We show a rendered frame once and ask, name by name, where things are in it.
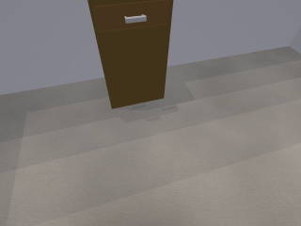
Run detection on cabinet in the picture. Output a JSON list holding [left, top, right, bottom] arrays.
[[87, 0, 174, 109]]

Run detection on drawer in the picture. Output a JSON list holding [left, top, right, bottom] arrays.
[[93, 0, 170, 32]]

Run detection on handle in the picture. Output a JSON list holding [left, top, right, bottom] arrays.
[[124, 14, 147, 24]]

